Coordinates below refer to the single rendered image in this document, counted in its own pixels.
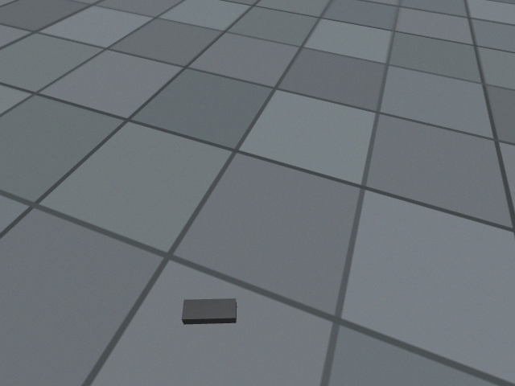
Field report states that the carton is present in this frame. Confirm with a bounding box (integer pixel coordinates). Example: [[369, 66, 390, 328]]
[[182, 298, 236, 324]]

